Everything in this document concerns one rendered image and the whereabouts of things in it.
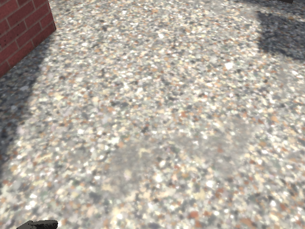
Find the robot left hand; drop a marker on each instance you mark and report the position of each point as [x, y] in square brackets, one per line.
[40, 224]

